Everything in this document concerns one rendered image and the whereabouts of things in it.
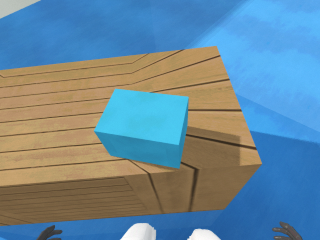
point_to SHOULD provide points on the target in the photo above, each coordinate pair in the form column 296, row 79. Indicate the pedestal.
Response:
column 54, row 168

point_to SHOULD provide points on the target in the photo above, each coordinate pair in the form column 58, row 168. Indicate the carton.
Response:
column 145, row 126

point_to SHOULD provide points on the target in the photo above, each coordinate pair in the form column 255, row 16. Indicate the robot left thigh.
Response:
column 140, row 231

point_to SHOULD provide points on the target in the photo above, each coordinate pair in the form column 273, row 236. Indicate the robot right thigh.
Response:
column 203, row 234

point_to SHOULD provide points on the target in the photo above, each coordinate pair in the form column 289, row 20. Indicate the right robot hand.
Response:
column 288, row 230

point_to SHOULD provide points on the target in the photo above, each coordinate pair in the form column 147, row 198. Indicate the left robot hand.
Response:
column 48, row 232

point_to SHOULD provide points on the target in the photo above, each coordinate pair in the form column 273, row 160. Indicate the robot thigh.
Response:
column 140, row 231
column 203, row 234

